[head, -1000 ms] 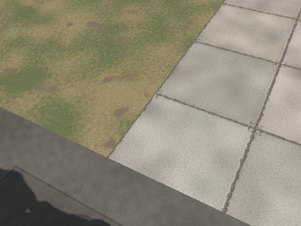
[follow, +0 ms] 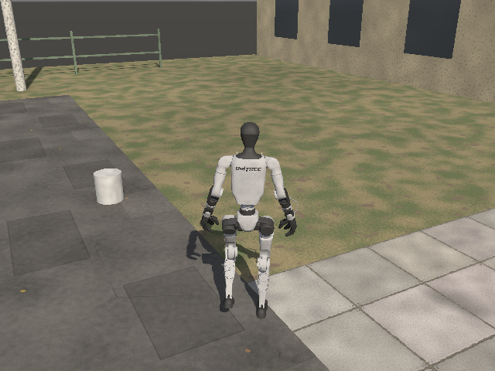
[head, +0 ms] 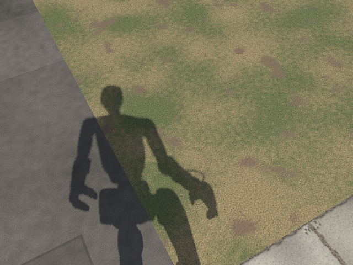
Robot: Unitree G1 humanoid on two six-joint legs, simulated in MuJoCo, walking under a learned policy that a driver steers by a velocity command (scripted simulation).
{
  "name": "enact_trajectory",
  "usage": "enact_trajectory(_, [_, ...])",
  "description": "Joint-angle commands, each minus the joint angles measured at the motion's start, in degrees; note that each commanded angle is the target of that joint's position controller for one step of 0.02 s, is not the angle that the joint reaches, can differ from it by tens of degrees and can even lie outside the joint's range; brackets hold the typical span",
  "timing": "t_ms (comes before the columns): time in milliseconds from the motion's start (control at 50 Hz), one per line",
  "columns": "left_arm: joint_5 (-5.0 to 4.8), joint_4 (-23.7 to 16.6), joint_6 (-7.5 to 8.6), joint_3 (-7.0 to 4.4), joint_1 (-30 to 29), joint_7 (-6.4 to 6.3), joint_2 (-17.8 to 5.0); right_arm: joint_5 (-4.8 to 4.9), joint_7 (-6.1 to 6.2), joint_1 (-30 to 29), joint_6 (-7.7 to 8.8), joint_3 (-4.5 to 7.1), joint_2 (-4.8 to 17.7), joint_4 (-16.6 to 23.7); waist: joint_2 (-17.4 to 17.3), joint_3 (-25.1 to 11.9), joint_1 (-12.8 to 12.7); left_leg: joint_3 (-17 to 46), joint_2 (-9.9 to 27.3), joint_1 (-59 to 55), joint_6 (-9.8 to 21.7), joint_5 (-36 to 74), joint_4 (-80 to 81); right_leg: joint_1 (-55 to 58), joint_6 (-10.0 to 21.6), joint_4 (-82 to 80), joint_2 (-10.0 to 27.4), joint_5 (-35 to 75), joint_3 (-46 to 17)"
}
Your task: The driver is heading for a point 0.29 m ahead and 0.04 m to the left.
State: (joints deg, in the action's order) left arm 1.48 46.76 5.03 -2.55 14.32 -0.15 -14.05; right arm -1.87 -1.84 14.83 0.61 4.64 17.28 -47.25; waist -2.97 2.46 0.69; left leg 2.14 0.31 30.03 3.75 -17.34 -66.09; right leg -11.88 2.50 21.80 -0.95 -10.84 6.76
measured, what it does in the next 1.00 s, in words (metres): walks ahead: left foot, then right foot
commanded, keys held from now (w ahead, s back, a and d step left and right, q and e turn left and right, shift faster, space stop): w+q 0.10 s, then no key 0.90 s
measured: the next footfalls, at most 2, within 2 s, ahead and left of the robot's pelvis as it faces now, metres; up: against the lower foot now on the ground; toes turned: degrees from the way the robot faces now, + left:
left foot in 0.30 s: +0.29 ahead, +0.13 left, +0.00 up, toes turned +10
right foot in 0.70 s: +0.27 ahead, -0.07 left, +0.00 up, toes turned +8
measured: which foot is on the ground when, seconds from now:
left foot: up 0.00-0.28, down 0.30-1.00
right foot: down 0.00-0.30, up 0.32-0.68, down 0.70-1.00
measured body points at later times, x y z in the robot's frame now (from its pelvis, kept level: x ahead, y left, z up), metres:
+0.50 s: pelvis +0.19 +0.05 +0.00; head +0.22 +0.08 +0.44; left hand +0.21 +0.30 -0.15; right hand +0.34 -0.16 -0.12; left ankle +0.25 +0.12 -0.74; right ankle +0.19 -0.11 -0.68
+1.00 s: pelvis +0.23 +0.03 +0.00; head +0.23 +0.03 +0.45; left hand +0.21 +0.26 -0.15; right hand +0.29 -0.20 -0.15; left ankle +0.25 +0.12 -0.74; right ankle +0.23 -0.08 -0.74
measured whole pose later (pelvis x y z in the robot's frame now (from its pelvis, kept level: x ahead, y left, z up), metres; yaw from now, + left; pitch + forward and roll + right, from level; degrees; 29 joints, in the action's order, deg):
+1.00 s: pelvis +0.23 +0.03 +0.00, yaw +9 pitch -1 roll +0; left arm 0.7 59.5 0.7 -0.3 17.2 -2.0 -9.5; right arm -0.5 1.5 15.6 0.7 1.1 10.6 -60.2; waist 0.2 1.0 0.4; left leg -1.7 -2.9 11.4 3.2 -8.5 -21.1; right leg -7.3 0.8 22.5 -0.2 -13.9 1.5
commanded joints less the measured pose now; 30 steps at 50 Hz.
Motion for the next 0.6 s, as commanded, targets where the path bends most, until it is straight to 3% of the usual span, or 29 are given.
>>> enact_trajectory(20, [-0.5,-1.7,1.63,-1.33,2.7,0.22,-5.4,-0.39,-1.27,0.1,-0.56,-0.2,0.5,4.2,8.3,-1.3,0.3,1.3,3.5,8.5,-0.7,4.9,0.1,5.4,6.8,-12.5,16.4,13.9,-10.6])
enact_trajectory(100, [-0.3,-0.5,1.4,-1.49,4.8,0.31,-5.6,-0.09,-2.15,-8.0,-0.2,-1.08,-0.5,7.5,7.9,0.6,-0.9,-1.5,3.7,9.8,-1.3,13.3,11.5,6.1,5.8,-13.1,14.3,17.4,-2.7])
enact_trajectory(180, [-0.68,1.1,0.98,-1.6,7.2,-0.03,-7.2,-0.42,-2.43,-13.3,0.71,-2.3,-2.3,9.2,8.2,1.4,-2.3,-6.7,0.7,0.2,-0.5,15.9,27.6,6.2,4.4,-8.9,13.6,34.8,2.4])
enact_trajectory(240, [-1.03,2.4,-0.2,-1.93,8.6,-0.65,-9.0,-1.26,-1.61,-9.8,1.3,-1.85,-0.5,8.2,10.2,-1.6,-1.0,-7.2,-2.4,-5.9,1.7,11.1,33.0,11.6,3.4,-0.4,14.5,46.5,2.5])
enact_trajectory(260, [-1.14,2.7,-0.75,-2.01,8.5,-0.89,-9.5,-1.65,-1.28,-4.9,1.88,-1.38,0.6,6.6,9.7,-4.0,1.1,-6.5,-3.7,-11.2,2.7,11.7,36.6,12.0,2.8,6.3,14.0,46.4,2.8])
enact_trajectory(280, [-1.51,2.7,-1.16,-1.91,8.6,-0.98,-9.4,-2.36,-0.75,1.2,2.7,-0.87,1.8,4.3,6.8,-7.5,4.0,-5.8,-3.7,-20.3,3.7,19.8,42.5,9.1,1.4,16.1,12.0,40.2,4.6])
enact_trajectory(300, [-1.51,0.7,-1.19,-1.21,10.3,-0.89,-7.1,-3.1,0.05,6.7,3.33,-0.08,5.9,3.4,0.4,-14.6,5.2,4.5,8.0,-35.1,5.9,43.4,38.6,-1.8,-0.3,30.6,9.6,16.0,5.1])
enact_trajectory(320, [-3.22,-0.6,-1.88,0.83,18.0,-0.37,-0.1,-1.47,0.64,6.0,3.24,0.42,9.5,4.1,-9.7,-26.0,1.0,24.5,27.1,-51.5,17.6,76.7,33.3,-16.1,-2.2,49.5,1.5,-30.5,0.8])
enact_trajectory(340, [-2.19,1.4,-3.31,-0.33,14.8,-0.81,-4.8,1.72,1.76,8.7,2.37,0.21,6.7,3.9,-1.2,-29.4,4.1,20.8,23.6,-46.4,17.6,73.4,35.7,-14.3,-2.3,50.2,2.5,-25.4,-7.7])
enact_trajectory(360, [-2.39,0.3,-3.59,-0.15,10.5,-0.59,-3.9,2.0,2.22,3.4,2.19,-0.71,4.3,3.7,-2.7,-20.3,2.2,15.7,20.6,-39.3,16.2,64.5,39.7,-16.8,-2.4,48.9,3.8,-22.5,-8.2])
enact_trajectory(380, [-1.47,0.4,-3.63,0.15,7.7,-0.63,-3.4,1.9,2.44,-0.9,2.08,-1.92,0.7,3.7,-0.8,-12.4,0.6,12.3,17.3,-31.1,13.3,56.6,43.2,-16.9,-2.5,43.9,5.3,-19.4,-8.2])
enact_trajectory(400, [-0.44,0.8,-4.19,-0.05,7.0,-0.61,-3.7,1.88,2.74,-3.1,2.07,-2.5,-0.7,3.5,-0.8,-8.1,-1.1,9.9,14.7,-25.3,10.9,53.0,45.6,-14.5,-2.8,40.5,5.9,-16.8,-8.1])
enact_trajectory(420, [0.25,2.0,-5.13,-0.08,9.6,-0.43,-3.5,1.8,2.95,-4.6,1.95,-2.85,-1.3,3.4,-1.5,-7.3,-2.8,7.0,12.9,-20.0,9.5,50.6,47.5,-9.7,-3.2,38.2,5.7,-14.5,-7.5])
enact_trajectory(480, [-0.16,3.8,-6.73,-0.02,11.8,-0.39,-1.7,0.77,2.48,-4.7,2.71,-2.66,0.1,2.4,-1.0,-8.8,-4.4,3.9,11.1,-15.5,8.8,45.3,49.6,-3.8,-3.3,33.6,3.9,-11.6,-6.5])
enact_trajectory(600, [-0.07,4.1,-8.0,0.0,5.0,-1.51,-1.7,0.23,2.4,-2.7,1.46,-2.58,0.1,-0.6,-3.8,-4.4,-1.6,7.2,9.9,-11.7,7.7,6.7,54.5,-2.3,-2.7,19.3,3.1,-9.8,-6.1])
